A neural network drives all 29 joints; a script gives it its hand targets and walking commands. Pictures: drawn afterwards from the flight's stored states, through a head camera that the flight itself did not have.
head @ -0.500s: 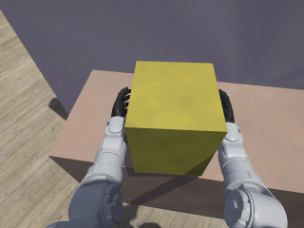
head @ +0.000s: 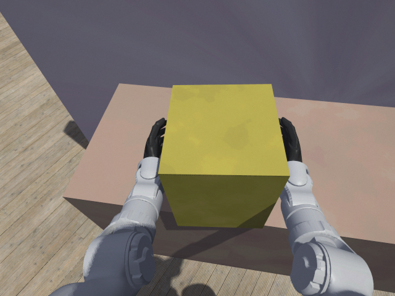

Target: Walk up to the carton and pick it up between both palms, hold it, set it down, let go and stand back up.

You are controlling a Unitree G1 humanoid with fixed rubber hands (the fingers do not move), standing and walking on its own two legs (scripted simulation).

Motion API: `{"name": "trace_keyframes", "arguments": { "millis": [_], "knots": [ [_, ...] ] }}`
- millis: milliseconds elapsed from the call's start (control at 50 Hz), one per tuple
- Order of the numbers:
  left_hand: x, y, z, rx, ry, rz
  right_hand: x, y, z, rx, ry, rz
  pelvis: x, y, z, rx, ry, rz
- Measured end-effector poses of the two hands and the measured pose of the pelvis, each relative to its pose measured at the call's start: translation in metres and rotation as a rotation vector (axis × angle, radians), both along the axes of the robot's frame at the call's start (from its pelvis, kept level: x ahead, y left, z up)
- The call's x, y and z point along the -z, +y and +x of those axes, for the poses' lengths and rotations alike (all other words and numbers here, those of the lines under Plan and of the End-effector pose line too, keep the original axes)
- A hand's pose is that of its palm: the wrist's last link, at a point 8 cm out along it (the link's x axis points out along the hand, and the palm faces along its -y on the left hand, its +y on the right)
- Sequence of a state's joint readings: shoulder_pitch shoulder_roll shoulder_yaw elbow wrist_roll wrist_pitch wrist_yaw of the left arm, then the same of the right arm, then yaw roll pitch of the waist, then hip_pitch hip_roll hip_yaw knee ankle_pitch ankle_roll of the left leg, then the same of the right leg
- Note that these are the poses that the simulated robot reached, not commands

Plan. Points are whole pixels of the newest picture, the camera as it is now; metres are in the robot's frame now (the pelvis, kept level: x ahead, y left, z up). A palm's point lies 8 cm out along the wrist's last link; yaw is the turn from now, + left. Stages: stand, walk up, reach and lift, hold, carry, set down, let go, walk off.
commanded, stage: set down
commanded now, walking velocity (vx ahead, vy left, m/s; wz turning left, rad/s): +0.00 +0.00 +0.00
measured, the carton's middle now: (220, 161) +0.39 -0.02 +0.01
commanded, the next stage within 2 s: none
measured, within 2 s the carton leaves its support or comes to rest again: rests again in 0.02 s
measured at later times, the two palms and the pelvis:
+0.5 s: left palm (156, 155) +0.40 +0.13 +0.02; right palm (291, 159) +0.38 -0.17 +0.03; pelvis +0.00 +0.00 +0.00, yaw -1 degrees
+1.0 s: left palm (139, 137) +0.42 +0.16 +0.06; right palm (307, 137) +0.41 -0.19 +0.07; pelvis -0.02 +0.00 -0.02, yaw -3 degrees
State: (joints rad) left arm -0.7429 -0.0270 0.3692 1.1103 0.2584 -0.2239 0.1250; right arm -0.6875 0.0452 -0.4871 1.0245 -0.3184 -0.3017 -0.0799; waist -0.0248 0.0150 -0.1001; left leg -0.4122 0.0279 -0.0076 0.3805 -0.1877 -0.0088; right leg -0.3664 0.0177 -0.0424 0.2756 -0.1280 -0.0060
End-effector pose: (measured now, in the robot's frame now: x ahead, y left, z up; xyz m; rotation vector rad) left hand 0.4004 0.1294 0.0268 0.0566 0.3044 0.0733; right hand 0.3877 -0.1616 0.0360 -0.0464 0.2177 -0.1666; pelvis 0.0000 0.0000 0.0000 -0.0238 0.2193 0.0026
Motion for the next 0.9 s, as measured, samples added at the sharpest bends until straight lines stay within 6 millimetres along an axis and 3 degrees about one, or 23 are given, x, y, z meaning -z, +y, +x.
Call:
{"name": "trace_keyframes", "arguments": {
  "millis": [640, 740, 900],
  "knots": [
    [0.005, -0.002, 0.001, 0.007, -0.013, 0.004, 0.011, -0.004, -0.001, -0.011, 0.02, 0.004, 0.001, -0.005, -0.002, 0.036, -0.005, 0.012],
    [-0.005, 0.002, 0.013, -0.004, -0.038, -0.002, 0.008, -0.004, 0.007, -0.022, 0.043, 0.03, 0.006, -0.003, -0.006, 0.045, 0.03, 0.005],
    [-0.027, 0.017, 0.025, -0.012, -0.034, -0.003, -0.015, -0.013, 0.022, -0.008, 0.031, 0.043, 0.014, 0.003, -0.012, 0.052, 0.081, -0.008]
  ]
}}
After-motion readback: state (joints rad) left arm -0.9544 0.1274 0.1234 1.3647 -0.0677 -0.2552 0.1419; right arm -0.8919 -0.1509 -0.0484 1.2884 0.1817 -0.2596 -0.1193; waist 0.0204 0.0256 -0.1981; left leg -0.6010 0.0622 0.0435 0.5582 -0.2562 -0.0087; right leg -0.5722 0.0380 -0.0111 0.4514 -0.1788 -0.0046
